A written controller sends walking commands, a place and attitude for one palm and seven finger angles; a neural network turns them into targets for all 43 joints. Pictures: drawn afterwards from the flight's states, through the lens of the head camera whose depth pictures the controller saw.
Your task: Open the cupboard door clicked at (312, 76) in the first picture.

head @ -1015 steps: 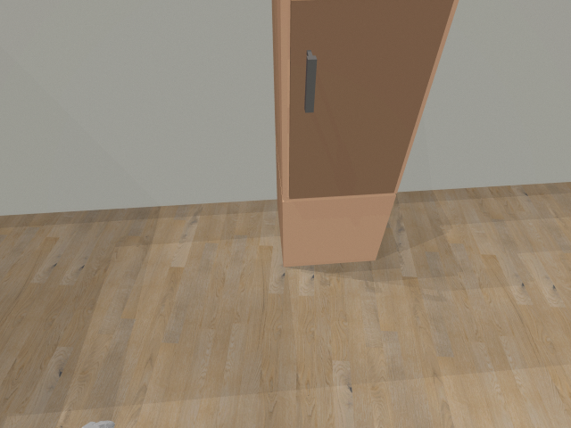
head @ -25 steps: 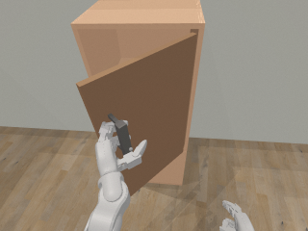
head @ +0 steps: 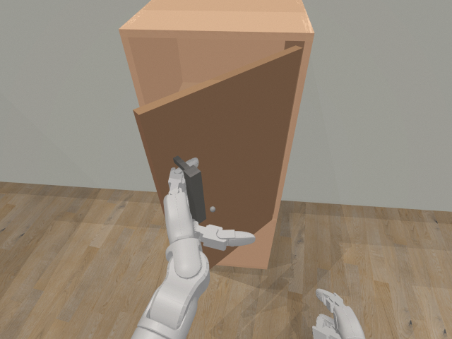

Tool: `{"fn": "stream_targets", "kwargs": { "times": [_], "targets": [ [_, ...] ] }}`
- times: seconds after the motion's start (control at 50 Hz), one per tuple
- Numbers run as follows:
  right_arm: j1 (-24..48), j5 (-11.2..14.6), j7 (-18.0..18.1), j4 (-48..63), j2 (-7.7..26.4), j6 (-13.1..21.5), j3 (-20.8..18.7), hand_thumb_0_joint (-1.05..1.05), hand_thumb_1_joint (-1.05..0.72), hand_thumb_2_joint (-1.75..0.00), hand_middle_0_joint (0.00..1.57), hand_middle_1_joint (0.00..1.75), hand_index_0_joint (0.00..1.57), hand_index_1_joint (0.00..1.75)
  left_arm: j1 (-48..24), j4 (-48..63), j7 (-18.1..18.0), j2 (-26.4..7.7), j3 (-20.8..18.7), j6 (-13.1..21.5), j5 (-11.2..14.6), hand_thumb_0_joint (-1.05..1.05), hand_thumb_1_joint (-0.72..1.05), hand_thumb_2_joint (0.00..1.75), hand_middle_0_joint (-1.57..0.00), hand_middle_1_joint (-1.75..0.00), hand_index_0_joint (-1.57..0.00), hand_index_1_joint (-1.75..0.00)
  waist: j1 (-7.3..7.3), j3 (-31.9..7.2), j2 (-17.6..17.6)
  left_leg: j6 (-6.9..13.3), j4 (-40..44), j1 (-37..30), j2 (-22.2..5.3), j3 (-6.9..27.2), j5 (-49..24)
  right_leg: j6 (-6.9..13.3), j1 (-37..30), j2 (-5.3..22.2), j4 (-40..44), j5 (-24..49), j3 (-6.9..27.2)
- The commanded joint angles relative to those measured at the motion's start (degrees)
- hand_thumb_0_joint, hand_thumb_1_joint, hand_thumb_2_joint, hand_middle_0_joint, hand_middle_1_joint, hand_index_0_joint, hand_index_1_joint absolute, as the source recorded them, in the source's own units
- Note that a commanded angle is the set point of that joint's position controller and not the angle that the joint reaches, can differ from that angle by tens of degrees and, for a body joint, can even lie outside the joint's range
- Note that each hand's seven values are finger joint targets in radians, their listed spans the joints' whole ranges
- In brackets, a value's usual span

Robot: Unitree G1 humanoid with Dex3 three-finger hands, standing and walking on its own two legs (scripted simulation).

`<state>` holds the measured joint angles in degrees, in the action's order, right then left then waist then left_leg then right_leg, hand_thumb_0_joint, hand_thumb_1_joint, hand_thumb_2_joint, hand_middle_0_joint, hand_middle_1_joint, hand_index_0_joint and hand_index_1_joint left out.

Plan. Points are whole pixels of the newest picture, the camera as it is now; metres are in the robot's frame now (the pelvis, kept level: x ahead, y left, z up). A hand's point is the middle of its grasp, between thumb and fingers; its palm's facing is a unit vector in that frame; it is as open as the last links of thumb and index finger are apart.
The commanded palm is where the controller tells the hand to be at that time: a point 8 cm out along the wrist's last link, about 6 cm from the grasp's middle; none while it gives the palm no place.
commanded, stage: slide the hand sideways off the handle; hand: left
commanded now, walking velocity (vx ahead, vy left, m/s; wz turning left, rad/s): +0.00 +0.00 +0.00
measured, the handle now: (189, 190) +0.35 +0.10 +0.10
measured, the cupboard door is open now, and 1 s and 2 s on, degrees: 46 49 49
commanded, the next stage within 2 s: draw the hand back to the body in 1.28 s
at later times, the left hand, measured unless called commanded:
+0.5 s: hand (209, 227) +0.27 +0.05 +0.10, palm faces -0.10 -1.00 +0.00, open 16.4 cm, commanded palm +0.24 +0.12 +0.10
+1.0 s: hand (175, 257) +0.22 +0.10 +0.10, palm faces -0.04 -1.00 -0.04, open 16.3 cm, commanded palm +0.19 +0.16 +0.10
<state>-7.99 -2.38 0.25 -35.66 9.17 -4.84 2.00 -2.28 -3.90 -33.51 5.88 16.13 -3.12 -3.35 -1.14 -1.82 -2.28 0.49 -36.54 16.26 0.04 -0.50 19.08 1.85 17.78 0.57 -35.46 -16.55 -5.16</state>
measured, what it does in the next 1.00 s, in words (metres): stands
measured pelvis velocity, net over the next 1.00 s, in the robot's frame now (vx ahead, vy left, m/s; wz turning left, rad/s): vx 0.02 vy -0.01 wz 0.00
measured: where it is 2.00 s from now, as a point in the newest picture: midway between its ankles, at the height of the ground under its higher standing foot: outside the picture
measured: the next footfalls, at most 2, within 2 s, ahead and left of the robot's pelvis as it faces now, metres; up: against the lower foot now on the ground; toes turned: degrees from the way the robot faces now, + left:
none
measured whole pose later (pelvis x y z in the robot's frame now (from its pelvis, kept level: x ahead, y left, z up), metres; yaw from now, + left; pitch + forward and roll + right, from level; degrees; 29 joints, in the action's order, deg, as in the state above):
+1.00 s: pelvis +0.02 -0.01 -0.01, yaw +0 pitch +2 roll +0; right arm -14.0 0.2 1.9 -27.5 12.6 6.6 3.3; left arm 27.4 20.9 3.8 -7.9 5.2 4.9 7.1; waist -2.1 -3.4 -2.9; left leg -0.3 -41.3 20.0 -0.7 -0.3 23.0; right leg 2.5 22.1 0.0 -41.1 -20.9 -5.3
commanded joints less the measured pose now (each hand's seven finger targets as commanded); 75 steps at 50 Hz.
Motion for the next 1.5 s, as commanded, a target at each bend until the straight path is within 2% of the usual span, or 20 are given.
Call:
{"fn": "stream_targets", "kwargs": {
  "times": [0.0, 0.06, 0.08, 0.1, 0.12, 0.16, 0.18, 0.2, 0.24, 0.26, 0.36, 0.48, 0.7, 0.94, 1.04, 1.08, 1.16, 1.32, 1.42, 1.48],
  "targets": [
    [9.3, 0.2, -0.3, 9.4, 5.0, 2.6, -2.0, 0.00, -0.90, -0.90, 0.20, 0.30, 0.20, 0.30, -17.3, 12.1, -1.9, 8.1, -0.3, 2.4, -1.7, 0.00, -0.50, 0.30, -0.15, -0.30, -0.15, -0.30, -0.18, -9.5, 5.1, -0.1, 5.5, -1.6, -0.3, 2.1, -8.0, 0.8, -1.8, 0.1, 6.1, 2.5, 1.4],
    [9.6, 0.3, -0.5, 9.5, 4.9, 2.4, -1.9, 0.00, -0.90, -0.90, 0.20, 0.30, 0.20, 0.30, -17.9, 12.0, -2.1, 8.7, 0.2, 1.9, -1.7, 0.00, -0.50, 0.30, -0.15, -0.30, -0.15, -0.30, -0.10, -8.9, 5.8, -0.2, 5.2, -0.9, -0.2, 2.2, -7.1, 0.8, -1.3, 0.1, 6.0, 1.4, 1.4],
    [4.0, 0.3, -0.7, 8.1, 6.9, 2.2, -1.9, 0.00, -0.90, -0.90, 0.20, 0.30, 0.20, 0.30, -17.1, 10.0, 10.5, 3.8, 11.4, 4.5, -6.1, 0.00, -0.50, 0.30, -0.15, -0.30, -0.15, -0.30, 5.31, -3.3, 10.4, 0.8, 5.3, -2.0, -0.3, 2.9, -8.4, 0.5, 1.3, 0.3, 5.3, 5.7, 3.2],
    [3.7, 0.8, 0.1, 10.3, 6.9, 2.4, -2.1, 0.00, -0.90, -0.90, 0.20, 0.30, 0.20, 0.30, -21.2, 15.1, 17.1, -1.1, 6.4, 7.5, -4.0, 0.00, -0.50, 0.30, -0.15, -0.30, -0.15, -0.30, 3.45, -9.5, 6.1, 1.1, 4.9, -2.6, 0.1, 2.1, -9.2, 0.8, -0.3, 0.3, 4.0, 8.2, 3.2],
    [3.5, 1.1, 1.1, 11.1, 6.9, 2.8, -1.9, 0.00, -0.90, -0.90, 0.20, 0.30, 0.20, 0.30, -22.5, 16.1, 22.3, -3.8, 5.6, 9.3, -3.0, 0.00, -0.50, 0.30, -0.15, -0.30, -0.15, -0.30, 2.88, -12.7, 4.1, 1.3, 4.5, -3.9, 0.3, 1.9, -9.3, 1.0, -1.6, 0.4, 3.1, 9.1, 3.3],
    [3.2, 2.1, 1.9, 12.4, 6.8, 4.4, -1.0, 0.00, -0.90, -0.90, 0.20, 0.30, 0.20, 0.30, -21.0, 14.4, 30.9, -3.9, 5.7, 10.8, 1.3, 0.00, -0.50, 0.30, -0.15, -0.30, -0.15, -0.30, 3.22, -11.2, 2.8, 1.3, 4.6, -3.5, 0.5, 2.4, -7.7, 1.1, -1.0, 0.2, 3.2, 8.1, 2.9],
    [3.9, 2.8, 2.1, 13.3, 6.7, 5.1, -0.7, 0.00, -0.90, -0.90, 0.20, 0.30, 0.20, 0.30, -20.0, 14.5, 33.1, -3.4, 4.4, 10.6, 4.1, 0.00, -0.50, 0.30, -0.15, -0.30, -0.15, -0.30, 2.54, -10.5, -0.1, 0.9, 5.1, -3.3, 0.4, 2.7, -6.1, 1.3, -0.4, 0.1, 3.2, 5.7, 2.5],
    [4.4, 3.3, 2.3, 13.6, 6.5, 5.9, -0.2, 0.00, -0.90, -0.90, 0.20, 0.30, 0.20, 0.30, -19.8, 13.7, 33.9, -1.9, 3.8, 10.1, 6.6, 0.00, -0.50, 0.30, -0.15, -0.30, -0.15, -0.30, 2.74, -8.6, 0.8, 0.7, 5.7, -2.6, 0.3, 3.3, -4.0, 1.1, 0.6, -0.2, 3.5, 3.4, 1.8],
    [4.8, 3.6, 2.5, 13.8, 7.0, 7.4, -0.1, 0.00, -0.90, -0.90, 0.20, 0.30, 0.20, 0.30, -18.5, 12.5, 33.0, -1.6, 0.6, 8.7, 9.8, 0.00, -0.50, 0.30, -0.15, -0.30, -0.15, -0.30, 2.13, -6.7, 6.4, 0.4, 6.7, -0.5, 0.1, 4.1, -0.2, 0.4, 1.1, -0.6, 4.3, -0.5, 1.1],
    [5.1, 3.7, 2.4, 14.0, 7.1, 8.0, -0.1, 0.00, -0.90, -0.90, 0.20, 0.30, 0.20, 0.30, -16.2, 12.9, 32.1, -2.0, -0.9, 8.2, 10.5, 0.00, -0.50, 0.30, -0.15, -0.30, -0.15, -0.30, 1.06, -7.0, 6.7, 0.3, 7.1, 0.1, 0.0, 4.1, 0.3, 0.3, 0.7, -0.6, 4.3, -1.4, 1.1],
    [3.9, 3.2, 0.6, 14.8, 7.0, 9.3, -0.6, 0.00, -0.90, -0.90, 0.20, 0.30, 0.20, 0.30, -8.7, 18.0, 27.8, -4.8, -2.8, 8.2, 7.2, 0.00, -0.50, 0.30, -0.15, -0.30, -0.15, -0.30, -0.33, -8.1, 6.6, 0.2, 6.8, 0.2, -0.3, 2.8, -3.5, 0.3, -0.9, -0.3, 3.8, 1.4, 1.8],
    [4.5, 2.9, 0.7, 15.9, 7.1, 8.9, -0.5, 0.00, -0.90, -0.90, 0.20, 0.30, 0.20, 0.30, -0.7, 22.5, 28.4, -11.1, -8.4, 8.0, 6.3, 0.00, -0.50, 0.30, -0.15, -0.30, -0.15, -0.30, -1.93, -7.6, 4.8, 0.7, 6.5, 1.0, 0.1, 0.9, -4.5, 0.4, -3.8, 0.0, 5.4, 2.6, 3.5],
    [1.9, 2.8, 0.9, 17.4, 7.5, 11.6, -0.7, 0.00, -0.90, -0.90, 0.20, 0.30, 0.20, 0.30, 13.5, 33.9, 32.2, -11.6, -8.2, 9.7, 8.4, 0.00, -0.50, 0.30, -0.15, -0.30, -0.15, -0.30, 0.37, -5.8, 4.1, 0.9, 3.7, 1.2, 0.2, 0.7, -7.3, -0.5, -1.7, -0.3, 3.8, 8.2, 3.2],
    [-0.6, 3.0, 2.0, 18.0, 8.4, 15.2, -1.1, 0.00, -0.90, -0.90, 0.20, 0.30, 0.20, 0.30, 24.6, 38.0, 37.6, -17.7, -15.5, 12.1, 11.4, 0.00, -0.50, 0.30, -0.15, -0.30, -0.15, -0.30, -0.31, -7.1, 5.7, 1.1, -0.4, 5.4, 0.9, 0.9, -8.7, -1.2, -1.7, 0.1, 1.4, 11.9, 4.7],
    [-1.2, 3.3, 2.2, 18.3, 8.6, 17.3, -1.3, 0.00, -0.90, -0.90, 0.20, 0.30, 0.20, 0.30, 29.6, 39.8, 40.2, -18.5, -17.5, 13.8, 13.7, 0.00, -0.50, 0.30, -0.15, -0.30, -0.15, -0.30, -0.75, -8.0, 3.5, 0.9, -1.8, 6.5, 1.0, 1.0, -8.5, -1.3, -1.2, 0.3, 0.8, 11.6, 5.1],
    [-1.5, 3.4, 2.2, 17.8, 8.7, 17.8, -1.5, 0.00, -0.90, -0.90, 0.20, 0.30, 0.20, 0.30, 33.0, 38.3, 41.2, -19.5, -19.3, 14.1, 14.7, 0.00, -0.50, 0.30, -0.15, -0.30, -0.15, -0.30, -0.73, -7.3, 6.2, 0.9, -2.5, 8.2, 0.9, 1.4, -8.5, -1.6, -1.6, 0.4, 0.8, 12.1, 5.6],
    [-1.6, 3.7, 2.4, 18.1, 9.0, 18.8, -1.7, 0.00, -0.90, -0.90, 0.20, 0.30, 0.20, 0.30, 33.6, 40.5, 43.1, -20.2, -20.3, 15.4, 15.8, 0.00, -0.50, 0.30, -0.15, -0.30, -0.15, -0.30, -0.70, -7.1, 2.5, 0.8, -3.2, 8.7, 1.1, 1.5, -7.8, -1.3, 0.0, 0.4, 0.0, 10.1, 5.4],
    [-1.9, 3.8, 2.8, 17.8, 9.6, 20.7, -2.0, 0.00, -0.90, -0.90, 0.20, 0.30, 0.20, 0.30, 32.4, 40.7, 43.4, -20.3, -19.3, 16.9, 16.2, 0.00, -0.50, 0.30, -0.15, -0.30, -0.15, -0.30, 0.22, -5.0, 4.4, 0.9, -4.5, 10.7, 0.9, 2.3, -3.6, -1.2, 4.1, 0.1, 0.2, 1.2, 5.3],
    [-1.3, 4.1, 3.1, 18.1, 9.3, 20.8, -1.9, 0.00, -0.90, -0.90, 0.20, 0.30, 0.20, 0.30, 31.7, 42.6, 42.3, -22.4, -21.9, 15.6, 15.6, 0.00, -0.50, 0.30, -0.15, -0.30, -0.15, -0.30, -0.98, -6.6, 0.4, 0.7, -3.5, 9.6, 0.8, 2.2, -3.0, -0.7, 3.5, 0.0, -0.5, 0.0, 4.4],
    [-0.8, 4.4, 3.2, 17.8, 9.1, 20.9, -1.5, 0.00, -0.90, -0.90, 0.20, 0.30, 0.20, 0.30, 31.8, 41.9, 42.3, -22.3, -22.6, 14.1, 16.3, 0.00, -0.50, 0.30, -0.15, -0.30, -0.15, -0.30, -1.37, -5.7, 1.1, 0.7, -2.4, 9.5, 0.6, 2.6, -2.9, -0.6, 2.8, -0.3, -0.2, 0.1, 3.5]
  ]
}}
